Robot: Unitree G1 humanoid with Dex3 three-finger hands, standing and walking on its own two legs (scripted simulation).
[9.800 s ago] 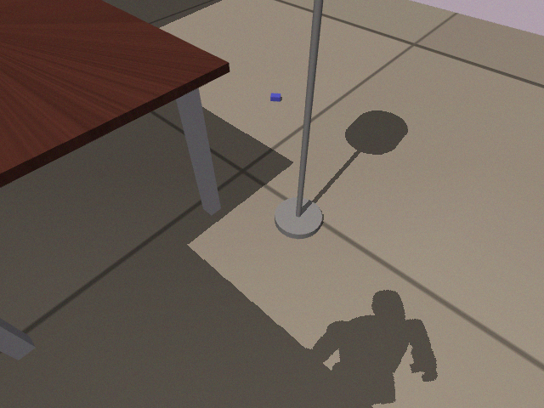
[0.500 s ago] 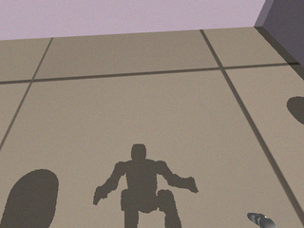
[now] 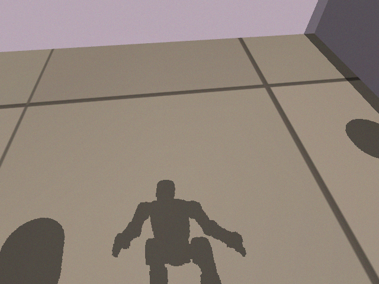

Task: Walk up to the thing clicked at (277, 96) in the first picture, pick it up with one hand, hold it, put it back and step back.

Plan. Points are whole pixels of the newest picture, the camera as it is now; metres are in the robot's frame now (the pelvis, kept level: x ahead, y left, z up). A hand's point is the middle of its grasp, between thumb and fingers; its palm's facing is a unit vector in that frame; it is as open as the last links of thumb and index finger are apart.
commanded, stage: stand
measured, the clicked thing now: out of the picture +0.15 +1.46 -0.77
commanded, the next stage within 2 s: walk up in 0.66 s
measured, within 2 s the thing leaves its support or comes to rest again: neither
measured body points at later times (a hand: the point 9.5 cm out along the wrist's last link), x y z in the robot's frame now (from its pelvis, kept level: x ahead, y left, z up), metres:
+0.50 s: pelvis +0.01 +0.00 +0.00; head +0.02 +0.01 +0.45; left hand +0.10 +0.30 -0.13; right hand +0.11 -0.30 -0.13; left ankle +0.05 +0.13 -0.75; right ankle -0.01 -0.14 -0.75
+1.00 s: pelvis +0.00 -0.06 -0.01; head +0.05 -0.05 +0.44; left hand +0.00 +0.28 -0.11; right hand +0.16 -0.34 -0.13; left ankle -0.01 +0.10 -0.69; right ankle +0.00 -0.15 -0.75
